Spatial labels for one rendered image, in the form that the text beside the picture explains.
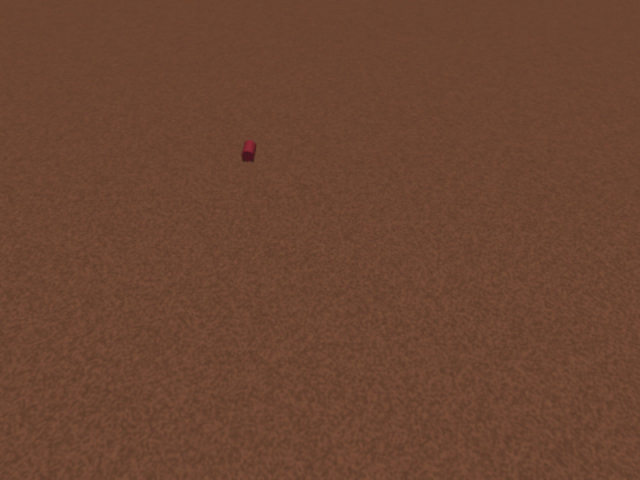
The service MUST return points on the can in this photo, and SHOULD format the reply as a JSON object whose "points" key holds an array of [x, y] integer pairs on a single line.
{"points": [[249, 150]]}

